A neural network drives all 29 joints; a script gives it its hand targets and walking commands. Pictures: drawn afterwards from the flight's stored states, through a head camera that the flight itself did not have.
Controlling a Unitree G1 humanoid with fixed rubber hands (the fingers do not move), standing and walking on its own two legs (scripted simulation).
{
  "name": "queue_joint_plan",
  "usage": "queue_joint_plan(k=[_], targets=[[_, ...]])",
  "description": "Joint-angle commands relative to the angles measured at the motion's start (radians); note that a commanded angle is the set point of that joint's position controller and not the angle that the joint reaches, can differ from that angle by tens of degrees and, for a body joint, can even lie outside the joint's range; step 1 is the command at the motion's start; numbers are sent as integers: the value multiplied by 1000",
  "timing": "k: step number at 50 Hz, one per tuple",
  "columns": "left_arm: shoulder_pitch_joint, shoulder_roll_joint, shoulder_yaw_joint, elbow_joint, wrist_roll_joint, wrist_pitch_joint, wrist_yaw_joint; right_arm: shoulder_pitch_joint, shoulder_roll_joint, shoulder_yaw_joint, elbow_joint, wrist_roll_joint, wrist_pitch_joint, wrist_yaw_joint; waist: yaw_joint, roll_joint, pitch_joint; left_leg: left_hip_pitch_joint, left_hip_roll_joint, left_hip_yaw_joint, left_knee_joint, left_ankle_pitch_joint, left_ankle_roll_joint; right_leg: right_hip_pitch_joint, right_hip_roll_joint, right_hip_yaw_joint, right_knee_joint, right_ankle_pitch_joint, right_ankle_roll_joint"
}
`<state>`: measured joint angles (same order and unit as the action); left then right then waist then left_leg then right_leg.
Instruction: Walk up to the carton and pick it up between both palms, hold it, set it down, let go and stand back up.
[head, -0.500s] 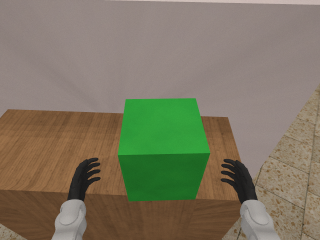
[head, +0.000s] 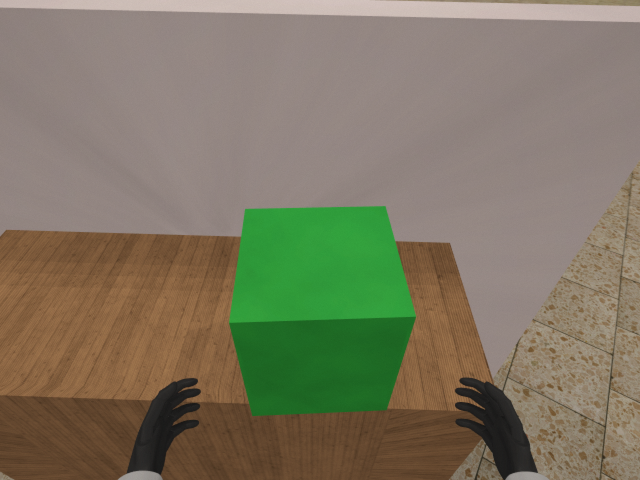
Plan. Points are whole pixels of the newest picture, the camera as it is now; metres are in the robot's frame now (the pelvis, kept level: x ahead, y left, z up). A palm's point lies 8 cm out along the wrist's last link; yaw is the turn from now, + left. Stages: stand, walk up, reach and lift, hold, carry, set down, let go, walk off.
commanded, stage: set down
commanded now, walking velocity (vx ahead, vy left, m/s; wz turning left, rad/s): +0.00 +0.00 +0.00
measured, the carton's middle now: (317, 312) +0.38 +0.04 -0.02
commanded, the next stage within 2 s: let go in 1.18 s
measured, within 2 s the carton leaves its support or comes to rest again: neither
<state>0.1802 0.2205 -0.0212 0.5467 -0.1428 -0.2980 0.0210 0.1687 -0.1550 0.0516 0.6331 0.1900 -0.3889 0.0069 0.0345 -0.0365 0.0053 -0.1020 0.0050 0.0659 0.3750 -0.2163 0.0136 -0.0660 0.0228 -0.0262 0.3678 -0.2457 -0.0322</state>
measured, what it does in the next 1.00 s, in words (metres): stands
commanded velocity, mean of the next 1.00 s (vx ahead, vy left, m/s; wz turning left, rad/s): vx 0.00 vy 0.00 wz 0.00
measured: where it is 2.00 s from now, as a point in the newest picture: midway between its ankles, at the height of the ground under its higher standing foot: outside the picture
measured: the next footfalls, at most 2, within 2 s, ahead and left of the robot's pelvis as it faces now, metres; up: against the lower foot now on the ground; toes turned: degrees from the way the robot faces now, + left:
none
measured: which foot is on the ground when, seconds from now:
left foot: down 0.00-1.00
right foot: down 0.00-1.00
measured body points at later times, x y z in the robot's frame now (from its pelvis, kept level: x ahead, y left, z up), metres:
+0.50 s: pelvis +0.01 -0.01 +0.00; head -0.03 +0.00 +0.45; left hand +0.18 +0.22 -0.05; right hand +0.20 -0.20 -0.05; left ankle +0.00 +0.11 -0.75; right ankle -0.03 -0.10 -0.75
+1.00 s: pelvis -0.01 -0.02 +0.00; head -0.02 -0.01 +0.45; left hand +0.16 +0.23 -0.08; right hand +0.16 -0.24 -0.08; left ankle +0.00 +0.11 -0.75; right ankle -0.03 -0.10 -0.75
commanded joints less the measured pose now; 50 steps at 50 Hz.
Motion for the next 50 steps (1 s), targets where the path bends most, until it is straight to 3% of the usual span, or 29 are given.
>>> queue_joint_plan(k=[1, 2, 3, 4, 6, 8, 10, 13, 14, 15, 16, 17, 18, 23, 26, 28, 30, 31, 32, 33, 34, 35, 38, 39, 40, 44, 45, 49, 50], targets=[[-74, 83, 26, -128, 8, -12, 3, -83, -75, -25, -132, -19, 2, 0, 3, 37, -36, 99, 5, -53, -42, 223, -28, -105, -23, 57, -101, 68, -9], [-76, 88, 19, -157, 1, -20, 4, -65, -80, -38, -148, -15, -1, 0, 8, 43, -42, 98, 9, -51, -32, 254, -32, -95, -23, 57, -99, 88, -14], [-43, 85, 23, -90, 28, -6, -1, -37, -80, -36, -85, -37, 12, 1, 4, 55, -29, 101, 6, -46, -34, 256, -34, -104, -25, 60, -95, 101, -17], [-35, 75, 11, -150, 23, -1, -3, -60, -69, -13, -136, -12, 11, 1, 3, 71, -48, 126, 2, -48, -33, 300, -39, -80, -19, 54, -102, 135, -5], [-10, 78, 25, -79, 36, 23, -18, -37, -66, -4, -90, -25, 32, -3, 4, 47, -19, 144, 2, -45, -45, 302, -32, -93, -27, 57, -116, 133, -7], [-5, 81, 41, -124, 37, 18, -12, -29, -78, -30, -124, -37, 24, -4, 16, 44, -30, 133, 3, -37, -38, 312, -39, -86, -17, 49, -104, 151, 1], [-5, 78, 23, -119, 54, 32, -15, -9, -74, -20, -96, -48, 30, -5, 1, 59, -66, 159, -7, -37, -31, 349, -42, -79, -23, 51, -111, 179, -5], [0, 74, 32, -120, 73, 59, -29, -3, -80, 0, -94, -56, 35, -13, 9, 65, -59, 162, -4, -34, -13, 415, -47, -63, -24, 62, -97, 268, 5], [4, 70, 40, -134, 71, 70, -36, -18, -86, 6, -122, -55, 34, -18, -5, 40, -70, 182, -10, -41, -15, 448, -51, -63, -17, 51, -102, 296, 8], [-2, 89, 53, -141, 66, 71, -39, -36, -76, 2, -139, -60, 31, -23, 16, 38, -68, 169, -5, -38, -9, 433, -42, -57, -27, 61, -101, 307, 15], [19, 70, 46, -77, 97, 105, -47, 4, -75, 20, -58, -74, 52, -25, 0, 27, -33, 174, -6, -38, -19, 417, -46, -52, -25, 55, -106, 312, 9], [-7, 83, 59, -213, 60, 95, -45, -29, -68, 21, -190, -54, 34, -25, 11, 33, -76, 196, -8, -34, -2, 440, -42, -37, -31, 60, -100, 336, 24], [8, 74, 50, -157, 89, 115, -51, -9, -74, 14, -101, -68, 50, -27, 3, 26, -44, 203, -6, -43, -18, 444, -48, -34, -20, 57, -109, 347, 14], [-39, 65, 51, -121, 88, 198, -68, -60, -66, 18, -135, -89, 106, -35, 14, 3, 22, 191, 2, -23, -37, 351, -36, -65, -28, 37, -139, 220, 11], [-64, 88, 65, -188, 86, 226, -58, -50, -67, -21, -140, -104, 139, -28, 20, 22, 14, 174, 14, -24, -60, 302, -34, -58, -20, 24, -149, 129, 6], [-78, 83, 58, -160, 98, 237, -50, -47, -76, -44, -119, -124, 158, -28, -2, 50, 53, 147, 9, -17, -73, 256, -41, -79, -21, 34, -159, 76, 1], [-96, 67, 56, -110, 105, 262, -43, -65, -61, -36, -92, -129, 185, -22, 24, 48, 72, 138, 16, -10, -85, 181, -31, -84, -38, 32, -159, 31, 0], [-105, 75, 48, -144, 106, 260, -42, -69, -58, -52, -131, -127, 188, -21, 13, 72, 80, 114, 12, -14, -86, 195, -29, -86, -35, 35, -153, 38, 1], [-96, 68, 46, -69, 112, 290, -45, -67, -70, -47, -67, -125, 211, -16, 17, 53, 95, 130, 18, -16, -97, 148, -27, -82, -41, 38, -168, -1, -7], [-105, 75, 51, -89, 125, 302, -43, -72, -70, -56, -85, -143, 221, -16, -5, 65, 85, 139, 13, -5, -107, 129, -28, -105, -32, 33, -179, -8, 6], [-112, 75, 60, -88, 124, 307, -37, -70, -75, -57, -82, -144, 226, -13, 10, 66, 69, 126, 16, -15, -97, 125, -24, -86, -36, 28, -168, -30, -5], [-111, 91, 64, -141, 117, 317, -32, -63, -77, -70, -125, -150, 226, -12, 0, 64, 35, 145, 13, -11, -95, 162, -24, -84, -31, 28, -164, 21, 4], [-109, 95, 69, -117, 127, 328, -26, -51, -85, -92, -104, -165, 229, -4, -10, 55, 0, 136, 9, -5, -73, 188, -23, -86, -26, 23, -143, 55, 9], [-71, 98, 77, -67, 129, 340, -29, -35, -86, -82, -77, -170, 235, -2, 8, 31, 5, 139, 12, -8, -74, 196, -18, -86, -21, 22, -141, 66, 13], [-76, 95, 69, -113, 123, 335, -27, -50, -81, -86, -125, -161, 233, -1, 3, 21, -5, 146, 13, -1, -58, 214, -21, -91, -23, 24, -141, 88, 15], [-92, 100, 64, -35, 125, 355, -27, -51, -93, -83, -74, -178, 236, 3, 0, 26, 32, 93, 16, 6, -68, 135, -12, -109, -32, 31, -129, 39, 18], [-120, 109, 58, -98, 118, 343, -22, -54, -104, -99, -103, -178, 225, 6, 3, 26, -8, 112, 14, 17, -46, 149, -16, -110, -34, 30, -125, 51, 13], [-89, 115, 79, -57, 140, 357, -26, -26, -104, -85, -46, -184, 226, 6, -6, 43, 7, 104, 10, 8, -48, 156, -20, -93, -29, 40, -111, 101, 25], [-76, 109, 78, -38, 140, 365, -27, -18, -109, -89, -48, -197, 223, 5, 4, 21, 11, 84, 5, 14, -43, 145, -12, -90, -37, 46, -110, 104, 27]])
